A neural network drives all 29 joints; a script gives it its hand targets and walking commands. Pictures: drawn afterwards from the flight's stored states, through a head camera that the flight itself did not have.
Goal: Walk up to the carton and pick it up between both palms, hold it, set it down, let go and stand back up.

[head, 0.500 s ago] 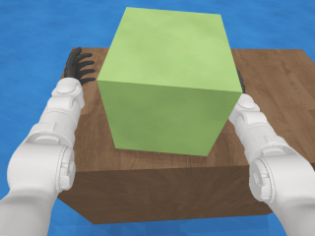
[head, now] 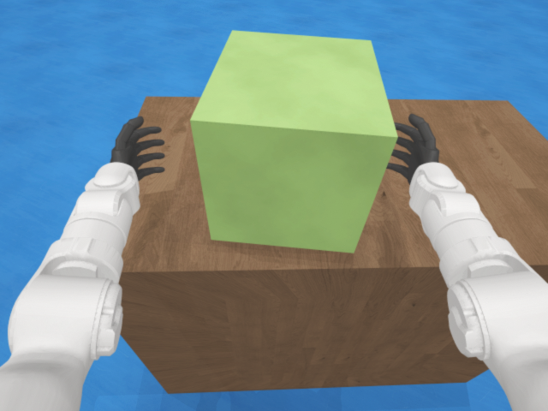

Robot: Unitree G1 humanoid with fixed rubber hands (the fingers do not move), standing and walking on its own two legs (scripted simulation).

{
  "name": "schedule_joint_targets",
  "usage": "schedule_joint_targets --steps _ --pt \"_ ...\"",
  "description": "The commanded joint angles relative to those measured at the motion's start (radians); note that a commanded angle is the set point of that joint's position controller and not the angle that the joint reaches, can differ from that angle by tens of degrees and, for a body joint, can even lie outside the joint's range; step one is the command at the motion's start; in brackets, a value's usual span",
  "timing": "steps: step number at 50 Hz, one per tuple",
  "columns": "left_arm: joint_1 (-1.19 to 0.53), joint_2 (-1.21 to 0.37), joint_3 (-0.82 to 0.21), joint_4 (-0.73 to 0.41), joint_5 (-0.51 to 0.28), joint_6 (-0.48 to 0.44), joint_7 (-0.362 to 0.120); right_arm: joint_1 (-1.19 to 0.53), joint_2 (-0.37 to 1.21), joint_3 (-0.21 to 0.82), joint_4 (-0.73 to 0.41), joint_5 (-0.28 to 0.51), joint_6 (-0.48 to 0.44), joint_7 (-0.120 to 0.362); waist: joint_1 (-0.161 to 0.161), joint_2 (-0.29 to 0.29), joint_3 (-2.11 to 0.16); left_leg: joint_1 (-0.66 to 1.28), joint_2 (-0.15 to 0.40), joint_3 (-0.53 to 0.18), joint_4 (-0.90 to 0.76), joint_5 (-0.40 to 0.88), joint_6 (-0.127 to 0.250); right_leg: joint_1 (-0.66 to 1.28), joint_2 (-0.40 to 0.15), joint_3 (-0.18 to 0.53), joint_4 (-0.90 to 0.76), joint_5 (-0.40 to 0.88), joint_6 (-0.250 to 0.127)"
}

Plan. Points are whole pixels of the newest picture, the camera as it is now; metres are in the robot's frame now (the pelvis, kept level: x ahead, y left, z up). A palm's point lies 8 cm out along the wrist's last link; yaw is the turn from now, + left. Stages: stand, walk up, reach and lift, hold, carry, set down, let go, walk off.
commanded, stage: set down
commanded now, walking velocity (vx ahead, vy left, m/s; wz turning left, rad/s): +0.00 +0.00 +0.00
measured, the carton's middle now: (291, 139) +0.56 -0.03 +0.12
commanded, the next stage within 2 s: none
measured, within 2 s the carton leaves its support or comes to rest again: neither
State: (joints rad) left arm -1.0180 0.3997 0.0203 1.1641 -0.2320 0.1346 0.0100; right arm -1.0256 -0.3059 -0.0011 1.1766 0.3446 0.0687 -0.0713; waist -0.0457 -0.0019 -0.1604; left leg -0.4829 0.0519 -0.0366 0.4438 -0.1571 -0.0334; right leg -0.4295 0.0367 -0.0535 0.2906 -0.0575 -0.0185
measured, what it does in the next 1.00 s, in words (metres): stands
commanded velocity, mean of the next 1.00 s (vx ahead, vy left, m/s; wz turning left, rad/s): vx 0.00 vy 0.00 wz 0.00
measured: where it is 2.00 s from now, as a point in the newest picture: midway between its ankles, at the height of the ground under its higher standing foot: outside the picture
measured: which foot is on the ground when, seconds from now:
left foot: down 0.00-1.00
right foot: down 0.00-1.00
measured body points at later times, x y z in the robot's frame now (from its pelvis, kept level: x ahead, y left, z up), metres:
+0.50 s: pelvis +0.01 -0.01 +0.00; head -0.01 +0.00 +0.45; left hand +0.43 +0.23 +0.15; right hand +0.42 -0.22 +0.14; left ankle +0.03 +0.13 -0.74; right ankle +0.04 -0.11 -0.74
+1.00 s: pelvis +0.03 -0.01 +0.01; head -0.01 -0.01 +0.46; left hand +0.35 +0.24 +0.14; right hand +0.35 -0.22 +0.14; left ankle +0.03 +0.13 -0.74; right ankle +0.04 -0.11 -0.74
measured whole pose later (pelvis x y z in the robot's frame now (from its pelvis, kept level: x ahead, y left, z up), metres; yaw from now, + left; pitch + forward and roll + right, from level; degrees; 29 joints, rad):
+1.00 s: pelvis +0.03 -0.01 +0.01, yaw +1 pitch -1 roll +0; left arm -0.27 0.42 0.10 0.11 -0.22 0.55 -0.09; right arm -0.21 -0.31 -0.01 0.11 0.38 0.33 -0.14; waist -0.02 0.00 -0.08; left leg -0.14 0.03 -0.04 0.34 -0.17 -0.04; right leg -0.15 0.01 -0.05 0.32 -0.15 -0.02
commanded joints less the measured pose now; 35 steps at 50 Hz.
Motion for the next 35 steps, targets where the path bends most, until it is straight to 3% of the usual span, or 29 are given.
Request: schedule_joint_targets --steps 1,2,5,7,8,10,11,12,14,15,17,20,22,23,25,26,28,31,35 --pt "-0.442 0.183 -0.109 -0.22 -0.086 -0.045 0.009 -0.355 -0.241 -0.066 -0.177 0.008 0.027 -0.015 -0.027 0.089 -0.444 0.245 -0.059 0.071 -0.078 -0.007 -0.016 0.244 0.006 -0.002 0.023 -0.062 0.002" --pt "-0.511 0.19 -0.133 -0.169 -0.107 -0.049 0.012 -0.404 -0.247 -0.087 -0.141 -0.003 0.045 -0.01 -0.042 0.092 -0.413 0.22 -0.06 0.073 -0.089 -0.088 -0.013 0.212 0.003 -0.002 0.022 -0.143 0.0" --pt "-0.442 0.181 -0.162 -0.121 -0.137 -0.048 0.0 -0.35 -0.216 -0.053 -0.163 -0.001 0.062 -0.005 -0.028 0.067 -0.372 0.213 -0.065 0.067 -0.093 -0.134 0.001 0.23 -0.005 0.009 0.018 -0.208 -0.002" --pt "-0.407 0.167 -0.178 -0.131 -0.137 -0.042 -0.01 -0.308 -0.209 -0.049 -0.16 -0.004 0.068 -0.003 -0.04 0.077 -0.357 0.235 -0.066 0.059 -0.094 -0.143 0.002 0.242 -0.005 0.004 0.023 -0.214 -0.005" --pt "-0.33 0.159 -0.166 -0.148 -0.128 -0.033 -0.019 -0.246 -0.201 -0.028 -0.176 0.009 0.063 -0.004 -0.023 0.068 -0.347 0.25 -0.065 0.057 -0.097 -0.118 0.002 0.263 -0.004 0.008 0.019 -0.191 -0.003" --pt "-0.259 0.161 -0.15 -0.206 -0.114 -0.019 -0.035 -0.177 -0.196 -0.018 -0.233 0.011 0.063 -0.015 -0.027 0.052 -0.357 0.287 -0.072 0.059 -0.091 -0.047 0.003 0.304 -0.004 0.012 0.014 -0.137 0.002" --pt "-0.308 0.187 -0.124 -0.189 -0.105 -0.019 -0.039 -0.222 -0.199 -0.026 -0.229 0.006 0.068 -0.018 -0.013 0.059 -0.356 0.261 -0.075 0.064 -0.096 -0.068 0.008 0.294 -0.009 0.017 0.014 -0.169 0.005" --pt "-0.298 0.174 -0.122 -0.201 -0.099 -0.015 -0.041 -0.208 -0.196 -0.029 -0.233 0.008 0.067 -0.018 -0.022 0.056 -0.337 0.276 -0.073 0.061 -0.101 -0.069 0.007 0.292 -0.01 0.014 0.01 -0.178 0.008" --pt "-0.221 0.178 -0.093 -0.265 -0.075 -0.006 -0.05 -0.141 -0.182 -0.007 -0.273 0.025 0.066 -0.025 -0.001 0.06 -0.299 0.29 -0.078 0.066 -0.105 -0.027 0.008 0.331 -0.009 0.019 0.006 -0.139 0.007" --pt "-0.247 0.179 -0.094 -0.294 -0.076 0.002 -0.052 -0.155 -0.189 -0.021 -0.313 0.026 0.066 -0.029 -0.013 0.06 -0.315 0.279 -0.082 0.063 -0.108 -0.044 0.009 0.34 -0.009 0.017 0.013 -0.15 0.009" --pt "-0.219 0.194 -0.04 -0.331 -0.057 0.011 -0.051 -0.146 -0.163 0.003 -0.359 0.032 0.07 -0.03 0.022 0.053 -0.308 0.277 -0.083 0.068 -0.11 -0.016 0.014 0.353 -0.014 0.025 0.01 -0.139 0.012" --pt "-0.075 0.174 0.012 -0.473 -0.02 0.049 -0.06 -0.011 -0.155 0.013 -0.466 0.058 0.062 -0.036 0.028 0.043 -0.32 0.329 -0.086 0.065 -0.113 0.094 0.008 0.422 -0.009 0.018 0.013 -0.013 0.023" --pt "-0.059 0.184 0.055 -0.491 0.009 0.071 -0.07 0.017 -0.137 0.023 -0.48 0.064 0.075 -0.042 0.036 0.052 -0.278 0.305 -0.092 0.072 -0.121 0.082 0.013 0.436 -0.017 0.027 0.01 -0.024 0.029" --pt "0.01 0.175 0.085 -0.518 0.025 0.094 -0.076 0.078 -0.135 0.024 -0.512 0.065 0.082 -0.048 0.04 0.019 -0.247 0.306 -0.092 0.071 -0.13 0.094 0.022 0.462 -0.016 0.035 0.004 -0.011 0.034" --pt "0.071 0.165 0.102 -0.593 0.038 0.114 -0.086 0.135 -0.132 0.011 -0.566 0.064 0.088 -0.056 0.027 0.021 -0.208 0.314 -0.096 0.074 -0.141 0.102 0.022 0.483 -0.018 0.037 0.002 0.017 0.038" --pt "-0.001 0.172 0.12 -0.594 0.035 0.124 -0.086 0.071 -0.135 -0.004 -0.583 0.061 0.105 -0.06 0.025 0.014 -0.201 0.299 -0.098 0.083 -0.143 0.067 0.025 0.456 -0.022 0.04 -0.003 -0.041 0.041" --pt "0.051 0.175 0.131 -0.671 0.019 0.131 -0.084 0.125 -0.121 -0.024 -0.654 0.052 0.109 -0.061 0.02 0.007 -0.19 0.306 -0.096 0.08 -0.149 0.062 0.028 0.446 -0.025 0.045 -0.003 -0.043 0.041" --pt "0.115 0.175 0.17 -0.82 0.026 0.157 -0.078 0.196 -0.132 -0.039 -0.763 0.057 0.118 -0.066 0.025 0.013 -0.237 0.337 -0.1 0.08 -0.142 0.138 0.022 0.505 -0.023 0.052 0.015 0.082 0.044" --pt "0.21 0.178 0.209 -0.895 0.032 0.212 -0.089 0.29 -0.129 -0.039 -0.823 0.069 0.165 -0.068 0.024 -0.004 -0.199 0.354 -0.1 0.08 -0.152 0.133 0.023 0.515 -0.03 0.062 0.004 0.097 0.047"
